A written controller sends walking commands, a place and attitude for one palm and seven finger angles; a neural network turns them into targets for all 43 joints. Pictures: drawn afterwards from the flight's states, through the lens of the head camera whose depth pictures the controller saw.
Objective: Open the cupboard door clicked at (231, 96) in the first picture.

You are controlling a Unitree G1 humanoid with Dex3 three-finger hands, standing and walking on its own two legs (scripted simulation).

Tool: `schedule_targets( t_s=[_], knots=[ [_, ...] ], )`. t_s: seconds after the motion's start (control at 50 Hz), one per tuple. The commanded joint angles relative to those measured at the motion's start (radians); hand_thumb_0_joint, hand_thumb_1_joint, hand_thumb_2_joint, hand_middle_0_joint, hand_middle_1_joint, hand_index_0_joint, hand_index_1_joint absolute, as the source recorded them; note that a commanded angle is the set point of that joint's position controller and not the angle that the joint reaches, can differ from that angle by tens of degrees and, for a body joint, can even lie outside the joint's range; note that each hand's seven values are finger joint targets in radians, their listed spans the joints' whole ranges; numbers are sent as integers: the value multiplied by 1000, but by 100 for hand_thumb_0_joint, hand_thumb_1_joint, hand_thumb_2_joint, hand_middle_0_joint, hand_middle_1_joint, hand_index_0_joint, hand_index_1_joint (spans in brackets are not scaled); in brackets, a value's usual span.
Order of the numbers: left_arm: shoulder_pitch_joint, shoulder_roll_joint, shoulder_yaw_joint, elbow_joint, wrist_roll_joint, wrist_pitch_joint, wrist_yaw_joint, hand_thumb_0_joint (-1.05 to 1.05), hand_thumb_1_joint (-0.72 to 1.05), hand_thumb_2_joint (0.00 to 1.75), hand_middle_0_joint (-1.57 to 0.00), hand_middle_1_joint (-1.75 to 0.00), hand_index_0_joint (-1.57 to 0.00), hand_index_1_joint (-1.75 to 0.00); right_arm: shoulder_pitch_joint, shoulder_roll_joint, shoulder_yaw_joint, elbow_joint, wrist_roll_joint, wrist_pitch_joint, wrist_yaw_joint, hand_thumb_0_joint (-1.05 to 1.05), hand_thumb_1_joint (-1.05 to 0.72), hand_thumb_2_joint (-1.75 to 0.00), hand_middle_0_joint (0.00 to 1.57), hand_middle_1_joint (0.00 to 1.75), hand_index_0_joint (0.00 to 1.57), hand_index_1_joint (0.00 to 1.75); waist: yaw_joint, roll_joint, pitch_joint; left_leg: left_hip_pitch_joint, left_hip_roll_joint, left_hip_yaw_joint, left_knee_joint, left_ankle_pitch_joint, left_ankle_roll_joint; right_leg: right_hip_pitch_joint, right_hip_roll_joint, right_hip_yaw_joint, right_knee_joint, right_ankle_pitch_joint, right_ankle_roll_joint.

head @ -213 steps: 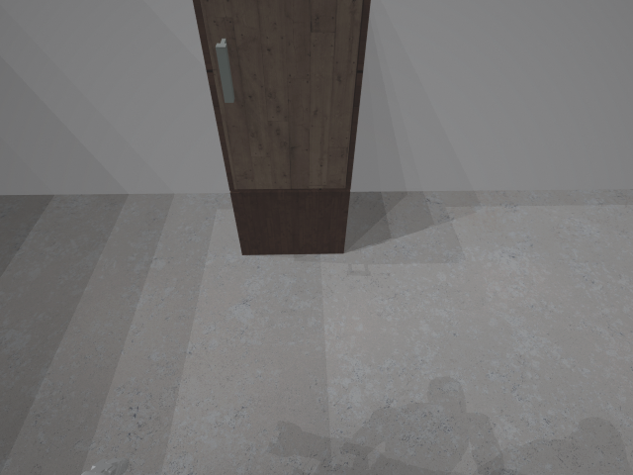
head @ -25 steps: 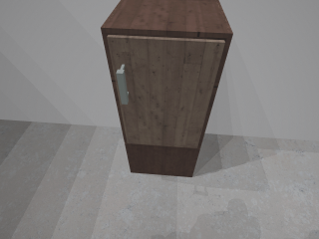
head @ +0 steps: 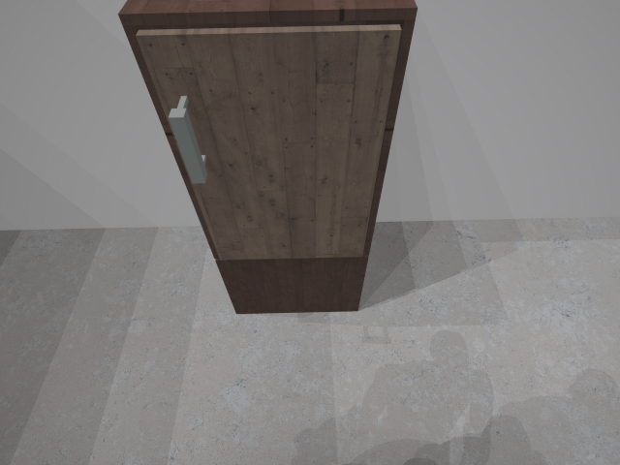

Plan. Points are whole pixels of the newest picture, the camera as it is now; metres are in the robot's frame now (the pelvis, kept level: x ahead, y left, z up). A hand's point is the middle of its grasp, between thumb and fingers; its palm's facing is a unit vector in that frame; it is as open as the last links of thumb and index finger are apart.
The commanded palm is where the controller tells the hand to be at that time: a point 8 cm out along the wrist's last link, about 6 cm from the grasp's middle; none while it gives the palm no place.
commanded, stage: look again from close up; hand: left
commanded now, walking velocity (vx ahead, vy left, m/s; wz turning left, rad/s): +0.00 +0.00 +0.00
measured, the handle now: (191, 140) +0.61 +0.22 +0.05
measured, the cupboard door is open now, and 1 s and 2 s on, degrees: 0 0 0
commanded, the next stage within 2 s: shuffle to correct the standing spot in 0.38 s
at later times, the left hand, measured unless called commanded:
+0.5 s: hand out of the picture +0.03 +0.15 -0.16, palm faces +0.09 -0.96 -0.26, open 7.3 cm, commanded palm none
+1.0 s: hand out of the picture +0.02 +0.17 -0.15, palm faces +0.15 -0.96 -0.23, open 7.4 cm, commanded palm none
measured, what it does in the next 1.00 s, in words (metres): lifts its left foot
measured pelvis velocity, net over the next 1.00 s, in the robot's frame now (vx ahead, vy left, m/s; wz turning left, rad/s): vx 0.04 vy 0.00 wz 0.07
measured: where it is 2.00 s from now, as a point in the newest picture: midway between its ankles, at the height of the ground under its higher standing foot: outside the picture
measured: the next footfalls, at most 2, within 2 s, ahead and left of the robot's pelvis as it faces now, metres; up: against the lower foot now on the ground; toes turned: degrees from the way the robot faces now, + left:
left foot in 1.12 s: +0.14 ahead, +0.17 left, +0.00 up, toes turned +8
right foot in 1.40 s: +0.14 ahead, -0.07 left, +0.00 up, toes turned +0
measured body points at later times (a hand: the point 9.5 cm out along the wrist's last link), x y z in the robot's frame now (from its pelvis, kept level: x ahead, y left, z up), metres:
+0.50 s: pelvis +0.01 -0.04 +0.00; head +0.03 -0.07 +0.45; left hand +0.02 +0.20 -0.14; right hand +0.04 -0.26 -0.17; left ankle -0.07 +0.13 -0.72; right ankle +0.00 -0.13 -0.72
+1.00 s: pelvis +0.04 +0.00 +0.01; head +0.07 -0.02 +0.46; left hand +0.02 +0.22 -0.13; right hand +0.01 -0.21 -0.16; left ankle +0.00 +0.13 -0.67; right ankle +0.01 -0.11 -0.72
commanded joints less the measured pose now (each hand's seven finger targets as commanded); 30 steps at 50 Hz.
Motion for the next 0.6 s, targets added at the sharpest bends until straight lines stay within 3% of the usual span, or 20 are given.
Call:
schedule_targets(
  t_s=[0.0,0.02,0.04,0.08,0.16,0.2,0.28,0.36,0.46,0.54,0.58],
  knots=[
    [76,66,9,-11,-15,-16,13,0,90,90,-20,-30,-20,-30,114,-106,-16,-40,4,-34,-2,0,-90,-90,20,30,20,30,-4,-56,-150,43,102,-105,-55,571,59,170,-24,-16,-11,396,-59],
    [59,60,9,-13,-16,-12,14,0,90,90,-20,-30,-20,-30,97,-106,-20,-44,3,-32,-8,0,-90,-90,20,30,20,30,7,10,-108,58,102,-85,-57,692,57,147,-20,-26,2,395,-56],
    [61,61,9,-16,-16,-14,14,0,90,90,-20,-30,-20,-30,78,-109,-17,-48,3,-28,-12,0,-90,-90,20,30,20,30,16,23,-55,38,95,-66,-53,676,52,130,-28,-9,-20,389,-55],
    [72,75,16,-8,-18,-16,15,0,90,90,-20,-30,-20,-30,56,-91,-14,-52,1,-20,-17,0,-90,-90,20,30,20,30,16,9,5,4,63,-49,-41,580,37,133,-52,21,-36,536,-67],
    [89,106,25,-7,-18,-22,18,0,90,90,-20,-30,-20,-30,35,-81,-18,-60,6,-11,-18,0,-90,-90,20,30,20,30,14,-95,-28,7,30,-32,-47,382,20,200,-95,54,-65,777,-74],
    [81,109,26,-10,-17,-19,19,0,90,90,-20,-30,-20,-30,18,-84,-18,-57,7,-6,-17,0,-90,-90,20,30,20,30,9,-136,-23,20,22,-28,-67,299,16,199,-105,64,-91,779,-78],
    [58,109,32,-37,-15,-11,18,0,90,90,-20,-30,-20,-30,1,-95,-22,-50,3,-4,-15,0,-90,-90,20,30,20,30,14,-62,-21,55,35,-31,-99,374,19,185,-80,39,-95,640,-72],
    [56,122,37,-48,-14,-7,14,0,90,90,-20,-30,-20,-30,-25,-101,-19,-56,5,2,-14,0,-90,-90,20,30,20,30,17,-64,-12,51,33,-26,-105,300,17,181,-88,54,-143,542,-79],
    [44,124,39,-61,-14,-1,8,0,90,90,-20,-30,-20,-30,-31,-111,-18,-49,2,1,-11,0,-90,-90,20,30,20,30,21,-5,1,61,46,-36,-138,305,22,162,-69,43,-163,389,-76],
    [80,150,51,-59,-7,4,0,0,90,90,-20,-30,-20,-30,-22,-97,-14,-47,-3,6,-1,0,-90,-90,20,30,20,30,44,-81,57,-26,-6,8,-64,39,28,146,-120,144,-281,14,-117],
    [93,162,61,-67,-4,6,0,0,90,90,-20,-30,-20,-30,-15,-85,-13,-53,-5,2,4,0,-90,-90,20,30,20,30,48,-122,86,-45,-13,20,-30,4,33,108,-160,204,-329,-101,-148]
  ],
)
